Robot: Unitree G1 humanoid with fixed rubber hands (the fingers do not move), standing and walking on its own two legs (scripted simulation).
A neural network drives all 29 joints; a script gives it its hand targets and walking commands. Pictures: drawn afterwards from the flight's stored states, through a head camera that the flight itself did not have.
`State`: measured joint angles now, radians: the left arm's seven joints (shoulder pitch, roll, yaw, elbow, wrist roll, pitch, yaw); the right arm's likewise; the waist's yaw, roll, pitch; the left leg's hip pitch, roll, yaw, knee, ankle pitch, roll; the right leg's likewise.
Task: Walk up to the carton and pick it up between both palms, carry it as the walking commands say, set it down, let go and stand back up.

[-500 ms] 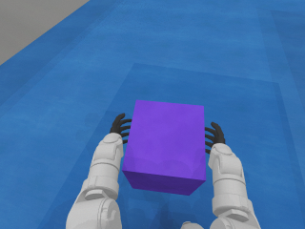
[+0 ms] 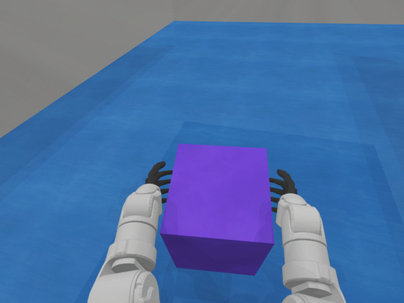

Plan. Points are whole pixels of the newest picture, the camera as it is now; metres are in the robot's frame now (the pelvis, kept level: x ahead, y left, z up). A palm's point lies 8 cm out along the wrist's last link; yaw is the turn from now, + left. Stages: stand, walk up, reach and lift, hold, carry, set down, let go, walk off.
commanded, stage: reach and lift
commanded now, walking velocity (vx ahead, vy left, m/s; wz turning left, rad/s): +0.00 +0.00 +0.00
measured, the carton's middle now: (218, 212) +0.33 -0.05 -0.02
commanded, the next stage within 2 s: hold in 1.56 s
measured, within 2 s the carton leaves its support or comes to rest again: neither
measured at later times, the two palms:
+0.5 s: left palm (136, 201) +0.33 +0.13 +0.07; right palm (271, 199) +0.30 -0.15 +0.06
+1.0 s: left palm (133, 203) +0.32 +0.14 +0.07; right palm (268, 198) +0.30 -0.15 +0.06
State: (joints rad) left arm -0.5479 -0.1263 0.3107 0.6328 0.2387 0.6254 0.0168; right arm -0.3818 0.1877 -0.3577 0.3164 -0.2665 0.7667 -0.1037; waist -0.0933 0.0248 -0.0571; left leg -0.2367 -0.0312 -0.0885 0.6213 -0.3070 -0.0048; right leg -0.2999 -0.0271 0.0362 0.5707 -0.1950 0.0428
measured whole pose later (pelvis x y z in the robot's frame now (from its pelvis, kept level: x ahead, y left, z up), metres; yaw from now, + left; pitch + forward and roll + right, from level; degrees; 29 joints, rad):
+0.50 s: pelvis +0.00 +0.00 +0.00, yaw +0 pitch -6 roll +0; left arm -0.52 -0.12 0.31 0.58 0.24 0.68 0.02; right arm -0.39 0.19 -0.35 0.34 -0.27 0.78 -0.11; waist -0.01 0.02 -0.03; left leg -0.20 -0.03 -0.09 0.61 -0.30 -0.01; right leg -0.26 -0.03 0.04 0.56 -0.19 0.04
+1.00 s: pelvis +0.00 +0.00 +0.00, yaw +0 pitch -6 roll +0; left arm -0.48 -0.13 0.31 0.53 0.24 0.70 0.02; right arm -0.38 0.19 -0.32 0.34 -0.27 0.78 -0.10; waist 0.00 0.02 -0.04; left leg -0.20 -0.03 -0.09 0.60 -0.30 -0.01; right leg -0.26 -0.03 0.04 0.55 -0.19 0.04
